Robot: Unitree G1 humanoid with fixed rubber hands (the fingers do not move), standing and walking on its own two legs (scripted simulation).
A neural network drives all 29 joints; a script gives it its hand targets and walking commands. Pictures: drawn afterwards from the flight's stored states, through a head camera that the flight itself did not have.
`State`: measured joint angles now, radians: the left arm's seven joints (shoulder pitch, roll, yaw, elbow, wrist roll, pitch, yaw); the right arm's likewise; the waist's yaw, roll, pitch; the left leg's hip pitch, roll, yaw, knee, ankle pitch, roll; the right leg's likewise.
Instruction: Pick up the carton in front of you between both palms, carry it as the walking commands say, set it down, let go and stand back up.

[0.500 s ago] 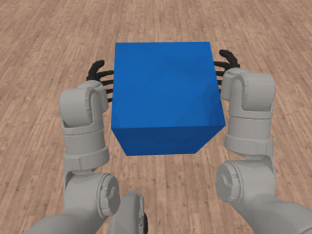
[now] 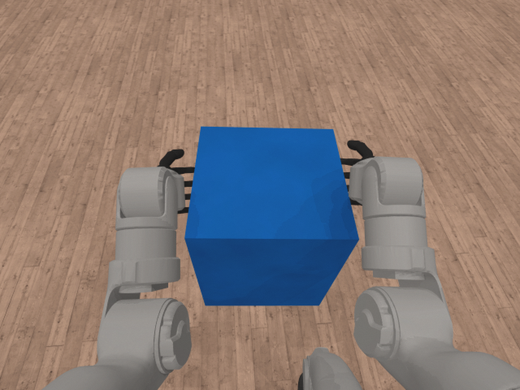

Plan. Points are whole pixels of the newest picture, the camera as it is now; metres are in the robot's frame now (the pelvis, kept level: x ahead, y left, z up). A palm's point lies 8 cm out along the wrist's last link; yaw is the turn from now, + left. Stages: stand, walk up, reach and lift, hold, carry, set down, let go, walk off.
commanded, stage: carry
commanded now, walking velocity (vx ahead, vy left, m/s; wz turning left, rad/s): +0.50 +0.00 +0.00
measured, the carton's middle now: (264, 223) +0.37 +0.00 +0.01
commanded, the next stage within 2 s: none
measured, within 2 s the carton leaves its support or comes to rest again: neither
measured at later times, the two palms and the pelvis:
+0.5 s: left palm (208, 93) +0.62 +0.10 +0.09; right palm (351, 89) +0.64 -0.19 +0.09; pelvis +0.34 -0.05 +0.00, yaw +3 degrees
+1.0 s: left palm (202, 20) +0.94 +0.14 +0.08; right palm (313, 14) +0.95 -0.15 +0.09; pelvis +0.67 -0.01 +0.00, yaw +0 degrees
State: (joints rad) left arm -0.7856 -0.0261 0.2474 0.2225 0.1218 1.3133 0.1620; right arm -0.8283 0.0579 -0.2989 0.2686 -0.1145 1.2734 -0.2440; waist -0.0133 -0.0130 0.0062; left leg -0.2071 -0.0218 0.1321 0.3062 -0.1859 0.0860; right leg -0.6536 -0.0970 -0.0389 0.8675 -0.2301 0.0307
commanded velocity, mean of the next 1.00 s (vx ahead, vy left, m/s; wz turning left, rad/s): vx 0.50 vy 0.00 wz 0.00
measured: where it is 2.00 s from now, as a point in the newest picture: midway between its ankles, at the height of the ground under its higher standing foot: (256, 207)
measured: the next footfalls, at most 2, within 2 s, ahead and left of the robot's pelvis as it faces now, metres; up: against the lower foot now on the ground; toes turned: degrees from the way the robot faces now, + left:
right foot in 0.20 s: +0.32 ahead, -0.14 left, +0.00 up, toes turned -8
left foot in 0.66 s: +0.65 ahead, +0.08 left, +0.00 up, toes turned +13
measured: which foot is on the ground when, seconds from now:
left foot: down 0.00-0.22, up 0.24-0.64, down 0.66-1.00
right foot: up 0.00-0.18, down 0.20-0.70, up 0.72-1.00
